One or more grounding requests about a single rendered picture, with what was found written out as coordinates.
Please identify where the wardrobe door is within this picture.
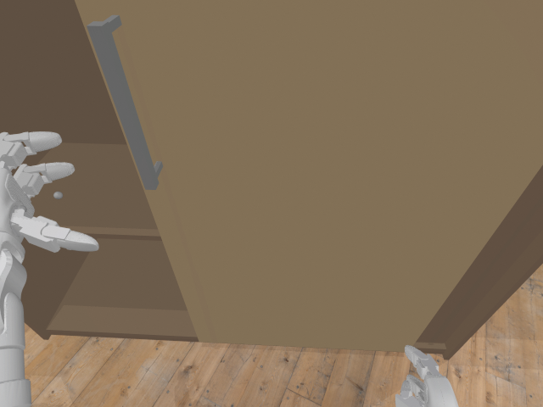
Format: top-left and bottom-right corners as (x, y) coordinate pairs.
(417, 165), (543, 343)
(75, 0), (543, 352)

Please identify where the handle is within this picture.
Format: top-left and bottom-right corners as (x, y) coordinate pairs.
(87, 15), (163, 190)

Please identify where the robot right hand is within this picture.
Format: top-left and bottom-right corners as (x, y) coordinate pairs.
(395, 345), (459, 407)

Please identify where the robot left hand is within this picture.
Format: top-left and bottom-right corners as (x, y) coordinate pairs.
(0, 131), (99, 253)

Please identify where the left robot forearm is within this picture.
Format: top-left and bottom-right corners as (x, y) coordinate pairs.
(0, 231), (31, 407)

